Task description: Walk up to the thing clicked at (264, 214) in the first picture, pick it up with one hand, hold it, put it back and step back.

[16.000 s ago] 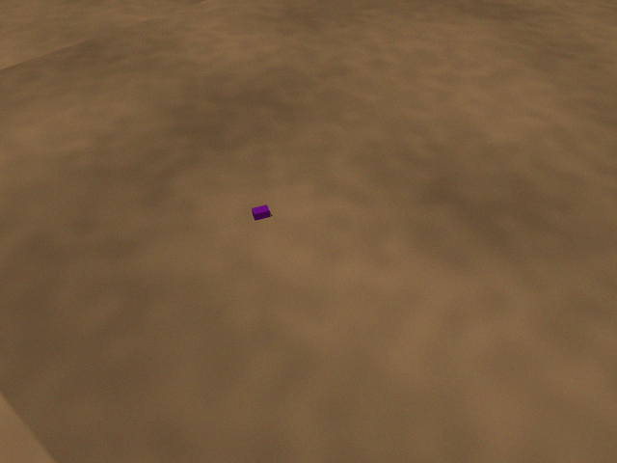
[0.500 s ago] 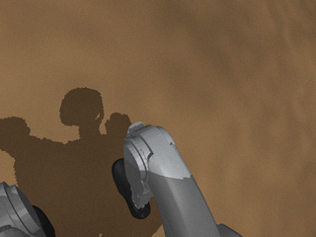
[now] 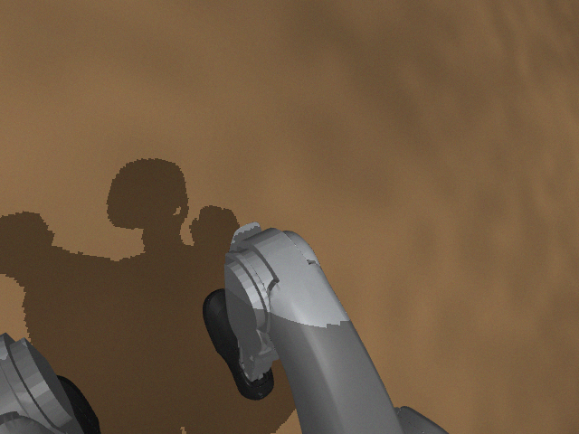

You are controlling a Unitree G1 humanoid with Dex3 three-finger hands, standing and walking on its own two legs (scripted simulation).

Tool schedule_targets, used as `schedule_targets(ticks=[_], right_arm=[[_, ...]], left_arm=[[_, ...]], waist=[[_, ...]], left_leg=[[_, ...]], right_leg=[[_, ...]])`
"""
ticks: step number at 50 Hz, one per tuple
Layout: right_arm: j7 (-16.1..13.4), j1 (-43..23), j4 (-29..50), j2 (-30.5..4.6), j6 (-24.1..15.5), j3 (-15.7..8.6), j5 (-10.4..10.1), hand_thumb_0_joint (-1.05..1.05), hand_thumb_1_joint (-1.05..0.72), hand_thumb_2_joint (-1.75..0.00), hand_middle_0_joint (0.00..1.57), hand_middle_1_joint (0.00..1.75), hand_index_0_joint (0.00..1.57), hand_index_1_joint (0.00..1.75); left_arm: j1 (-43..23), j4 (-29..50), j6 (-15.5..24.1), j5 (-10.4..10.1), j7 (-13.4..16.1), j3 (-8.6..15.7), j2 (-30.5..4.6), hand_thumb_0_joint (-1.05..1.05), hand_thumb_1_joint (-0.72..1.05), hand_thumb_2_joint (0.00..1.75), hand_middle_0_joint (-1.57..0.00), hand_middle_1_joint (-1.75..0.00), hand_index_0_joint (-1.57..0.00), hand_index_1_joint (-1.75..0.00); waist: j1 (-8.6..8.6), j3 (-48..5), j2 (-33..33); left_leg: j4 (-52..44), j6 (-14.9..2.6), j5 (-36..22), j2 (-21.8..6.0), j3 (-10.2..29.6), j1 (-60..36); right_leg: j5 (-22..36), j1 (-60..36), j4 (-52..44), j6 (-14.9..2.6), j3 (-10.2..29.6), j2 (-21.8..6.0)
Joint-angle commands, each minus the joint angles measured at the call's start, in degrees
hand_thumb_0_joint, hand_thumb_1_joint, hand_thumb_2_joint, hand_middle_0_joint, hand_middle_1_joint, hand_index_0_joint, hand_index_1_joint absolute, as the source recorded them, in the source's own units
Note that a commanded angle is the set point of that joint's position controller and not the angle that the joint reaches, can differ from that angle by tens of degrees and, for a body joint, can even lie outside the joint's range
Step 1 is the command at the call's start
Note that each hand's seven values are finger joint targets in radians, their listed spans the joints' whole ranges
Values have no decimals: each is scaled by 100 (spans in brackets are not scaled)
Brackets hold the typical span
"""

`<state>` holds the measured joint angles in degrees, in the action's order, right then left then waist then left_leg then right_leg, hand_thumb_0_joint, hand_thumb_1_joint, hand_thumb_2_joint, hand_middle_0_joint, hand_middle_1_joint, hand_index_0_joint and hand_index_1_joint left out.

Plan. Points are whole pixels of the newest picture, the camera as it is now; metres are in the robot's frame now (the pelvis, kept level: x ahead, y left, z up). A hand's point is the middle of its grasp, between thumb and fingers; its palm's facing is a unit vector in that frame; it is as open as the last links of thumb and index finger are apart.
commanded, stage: close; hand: left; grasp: from above
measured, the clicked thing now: out of the picture +0.45 +0.35 -0.30
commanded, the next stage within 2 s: settle in 0.12 s
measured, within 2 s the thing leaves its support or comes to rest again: leaves its support in 0.46 s
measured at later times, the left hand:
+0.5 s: hand out of the picture +0.45 +0.33 -0.24, palm faces -0.33 -0.28 -0.90, open 7.2 cm
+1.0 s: hand out of the picture +0.44 +0.34 -0.16, palm faces -0.32 -0.24 -0.91, open 7.2 cm
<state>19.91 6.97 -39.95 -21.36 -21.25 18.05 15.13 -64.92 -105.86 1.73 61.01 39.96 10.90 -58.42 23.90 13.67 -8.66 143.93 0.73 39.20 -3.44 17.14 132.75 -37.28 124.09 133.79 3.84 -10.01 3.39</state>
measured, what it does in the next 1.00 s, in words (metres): stands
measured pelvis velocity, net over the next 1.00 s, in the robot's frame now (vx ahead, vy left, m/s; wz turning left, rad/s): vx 0.00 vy -0.01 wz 0.08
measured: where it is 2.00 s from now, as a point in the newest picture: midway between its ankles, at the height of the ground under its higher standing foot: (175, 407)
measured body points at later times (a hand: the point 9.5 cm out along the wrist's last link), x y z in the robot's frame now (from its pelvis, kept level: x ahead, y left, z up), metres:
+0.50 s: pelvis +0.00 +0.00 +0.00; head +0.28 +0.12 +0.33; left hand +0.46 +0.34 -0.19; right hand +0.02 -0.25 -0.04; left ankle +0.07 +0.13 -0.28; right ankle +0.12 -0.12 -0.28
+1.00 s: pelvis +0.00 -0.01 +0.01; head +0.24 +0.08 +0.38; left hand +0.45 +0.35 -0.11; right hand +0.06 -0.27 -0.07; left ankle +0.07 +0.13 -0.28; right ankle +0.12 -0.12 -0.28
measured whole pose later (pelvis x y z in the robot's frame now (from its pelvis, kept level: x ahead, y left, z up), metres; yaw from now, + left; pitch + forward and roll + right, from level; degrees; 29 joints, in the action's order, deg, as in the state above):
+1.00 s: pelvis +0.00 -0.01 +0.01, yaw +5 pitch +31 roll -9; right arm 17.8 10.8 -44.1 -19.3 -15.7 7.5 9.9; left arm -59.3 -90.0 -3.4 59.0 27.7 7.4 -43.1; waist 17.1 0.8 -0.5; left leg 139.1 0.9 37.8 -3.4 11.3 133.7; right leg -37.8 127.6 133.5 2.4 -5.6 1.8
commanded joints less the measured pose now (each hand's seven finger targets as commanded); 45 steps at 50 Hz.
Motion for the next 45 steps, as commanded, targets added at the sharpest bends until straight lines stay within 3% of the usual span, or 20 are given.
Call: schedule_targets(ticks=[1, 12, 19, 20, 23, 28, 29, 30, 31, 32, 33, 34, 35, 36, 37, 38, 40, 41, 42, 45], right_arm=[[-24, 1255, -194, -1930, 0, -491, -39, 0, -88, -90, 20, 30, 20, 30], [-37, 1281, -182, -1886, -6, -454, -64, 0, -91, -90, 20, 30, 20, 30], [-64, 1349, -251, -1940, 43, -624, -121, 0, -90, -90, 20, 30, 20, 30], [-72, 1262, -205, -1908, 46, -641, -136, 0, -90, -90, 20, 30, 20, 30], [-58, 1363, -243, -1860, 89, -701, -148, 0, -90, -90, 20, 30, 20, 30], [-32, 1440, -317, -1773, 157, -974, -238, 0, -90, -90, 20, 30, 20, 30], [0, 1495, -329, -1719, 167, -1003, -254, 0, -90, -90, 20, 30, 20, 30], [-3, 1543, -371, -1759, 201, -1053, -274, 0, -90, -90, 20, 30, 20, 30], [9, 1510, -344, -1667, 213, -1085, -320, 0, -90, -90, 20, 30, 20, 30], [2, 1527, -413, -1717, 244, -1163, -356, 0, -90, -90, 20, 30, 20, 30], [15, 1440, -303, -1625, 259, -1140, -391, 0, -90, -90, 20, 30, 20, 30], [-3, 1429, -346, -1609, 293, -1213, -434, 0, -90, -90, 20, 30, 20, 30], [-16, 1525, -378, -1631, 314, -1264, -452, 0, -90, -90, 20, 30, 20, 30], [-30, 1564, -395, -1634, 335, -1312, -473, 0, -90, -90, 20, 30, 20, 30], [-57, 1697, -525, -1640, 375, -1374, -482, 0, -90, -90, 20, 30, 20, 30], [-58, 1658, -480, -1559, 388, -1383, -486, 0, -89, -90, 20, 30, 20, 30], [-86, 1639, -485, -1503, 425, -1434, -537, 0, -90, -90, 20, 30, 20, 30], [-90, 1656, -433, -1456, 426, -1417, -543, 0, -90, -90, 20, 30, 20, 30], [-131, 1731, -552, -1483, 460, -1467, -543, 0, -89, -90, 20, 30, 20, 30], [-189, 1671, -501, -1367, 479, -1505, -569, 0, -90, -90, 20, 30, 20, 30]], left_arm=[[-1288, 491, 18, 8, 200, -74, -1095, 0, 79, 10, -116, -12, -117, -11], [-1388, 646, -14, -57, 170, -164, -1102, 0, 95, 13, -134, -11, -136, -10], [-1487, 982, -133, -83, 58, -12, -1245, 0, 105, 21, -145, -9, -145, -9], [-1538, 1146, -121, -116, 17, -147, -1107, 0, 105, 23, -147, -8, -146, -9], [-1289, 1149, -159, 8, -23, 33, -1205, 0, 105, 22, -150, -6, -149, -7], [-1044, 1518, -337, -111, -174, -31, -699, 0, 105, 27, -148, -10, -147, -11], [-1225, 1755, -356, -91, -228, -79, -626, 0, 105, 24, -148, -8, -147, -9], [-1049, 1647, -419, -130, -258, -14, -634, 0, 105, 21, -146, -7, -145, -8], [-1154, 1934, -429, -138, -334, -118, -468, 0, 105, 22, -145, -8, -144, -9], [-991, 1876, -470, -171, -366, 54, -595, 0, 104, 23, -144, -8, -143, -9], [-1322, 2270, -453, -168, -457, -179, -346, 0, 104, 23, -144, -9, -143, -10], [-1010, 1812, -511, -206, -541, -272, -86, 0, 102, 23, -143, -7, -142, -9], [-977, 1888, -526, -134, -637, -305, -87, 0, 102, 22, -143, -9, -142, -10], [-1038, 2005, -510, -148, -701, -269, -101, 0, 101, 23, -142, -9, -141, -11], [-982, 2035, -516, -148, -708, -24, -300, 0, 101, 24, -141, -11, -140, -12], [-1050, 2175, -513, -116, -797, -271, 57, 0, 100, 26, -141, -10, -140, -11], [-1086, 2087, -516, -143, -852, -307, 229, 0, 98, 26, -139, -12, -138, -14], [-1229, 2210, -507, -142, -906, -466, 430, 0, 98, 25, -140, -11, -139, -13], [-1013, 2032, -524, -156, -901, -211, 121, 0, 97, 24, -139, -11, -138, -13], [-1278, 2330, -479, -184, -1005, -380, 366, 0, 98, 29, -140, -14, -139, -16]], waist=[[370, -3577, 3062], [394, -3557, 3015], [234, -3927, 3338], [229, -3922, 3418], [151, -4037, 3390], [-59, -4453, 3582], [-14, -4494, 3625], [-80, -4532, 3523], [-157, -4579, 3558], [-241, -4637, 3565], [-253, -4734, 3735], [-219, -4570, 3396], [-208, -4461, 3281], [-227, -4412, 3267], [-336, -4534, 3195], [-321, -4600, 3256], [-293, -4566, 3088], [-242, -4488, 2940], [-303, -4440, 2743], [-411, -4716, 2759]], left_leg=[[-1477, -19, -968, -174, -626, -2769], [-1407, -40, -930, -158, -680, -2702], [-1500, -18, -1014, -163, -711, -2886], [-1511, -15, -975, -149, -752, -2898], [-1532, -17, -1038, -148, -750, -2915], [-1643, 2, -1260, -132, -838, -3142], [-1607, -11, -1349, -120, -853, -3120], [-1659, -13, -1387, -114, -876, -3096], [-1659, -25, -1336, -100, -894, -3054], [-1766, -10, -1200, -100, -854, -3054], [-1780, -9, -1248, -86, -895, -3092], [-1786, -41, -1014, -84, -894, -2936], [-1770, -71, -914, -56, -933, -2791], [-1807, -84, -804, -30, -960, -2663], [-1836, -89, -740, -19, -955, -2655], [-1815, -78, -780, -11, -985, -2776], [-1874, -95, -676, 6, -981, -2683], [-1816, -132, -686, 30, -1042, -2559], [-1827, -150, -629, 42, -1049, -2492], [-1867, -156, -693, 67, -1117, -2630]], right_leg=[[1375, -1925, -1188, -419, -717, 245], [1387, -2008, -1214, -401, -667, 236], [1405, -1979, -1214, -451, -630, 229], [1372, -2018, -1224, -464, -578, 222], [1428, -2008, -1203, -472, -590, 219], [1579, -1870, -1247, -508, -539, 248], [1665, -1807, -1218, -502, -519, 216], [1707, -1888, -1237, -506, -502, 237], [1627, -1749, -1220, -520, -482, 222], [1472, -1628, -1194, -540, -493, 196], [1497, -1612, -1196, -554, -457, 205], [1348, -1533, -1252, -552, -449, 222], [1239, -1461, -1294, -542, -405, 225], [1122, -1416, -1295, -548, -360, 202], [1026, -1373, -1296, -548, -344, 185], [1049, -1308, -1290, -564, -321, 175], [939, -1224, -1322, -567, -287, 166], [944, -1248, -1396, -545, -250, 165], [839, -1261, -1442, -536, -204, 159], [822, -1286, -1470, -544, -141, 127]])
